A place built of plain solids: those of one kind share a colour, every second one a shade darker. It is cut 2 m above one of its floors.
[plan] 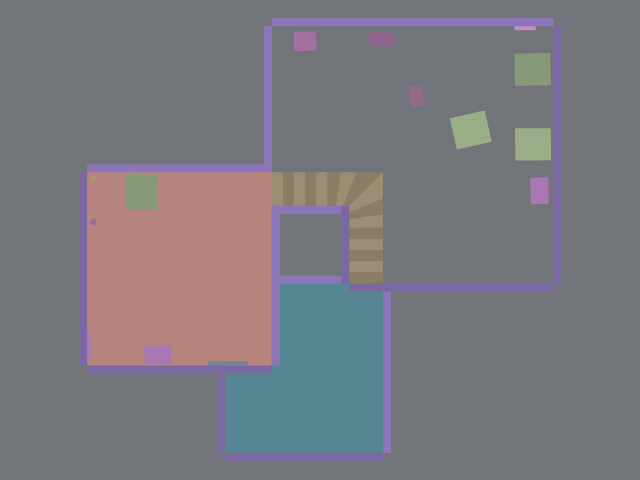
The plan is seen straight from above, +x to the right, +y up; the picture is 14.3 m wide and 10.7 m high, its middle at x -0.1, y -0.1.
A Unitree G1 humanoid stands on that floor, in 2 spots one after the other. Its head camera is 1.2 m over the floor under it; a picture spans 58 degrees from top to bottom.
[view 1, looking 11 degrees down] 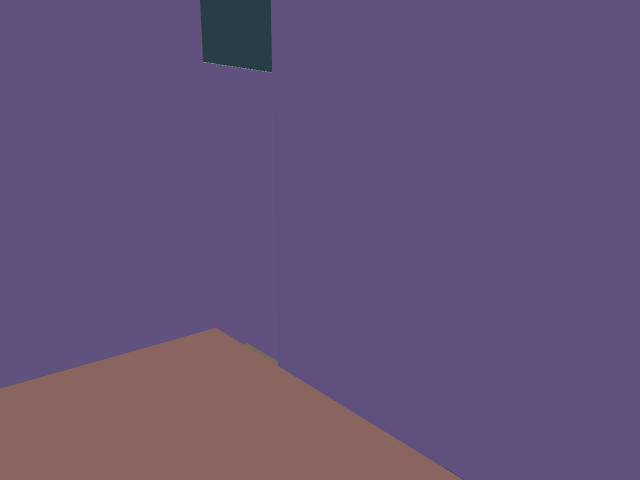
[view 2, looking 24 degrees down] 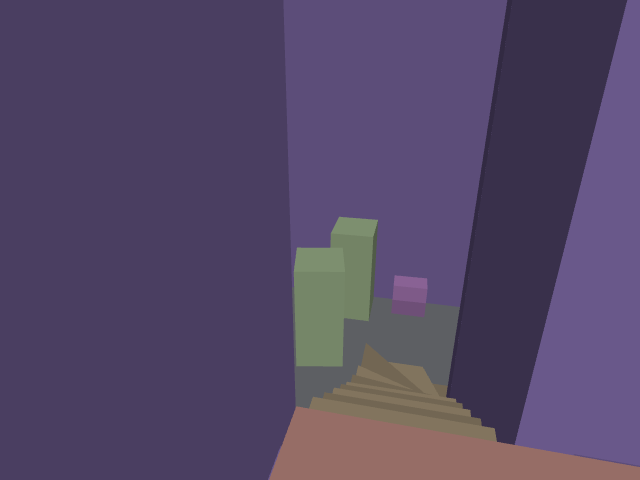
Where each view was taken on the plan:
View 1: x -2.53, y -1.26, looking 49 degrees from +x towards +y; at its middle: wall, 2.10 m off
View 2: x -2.33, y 1.06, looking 13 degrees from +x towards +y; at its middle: wall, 8.36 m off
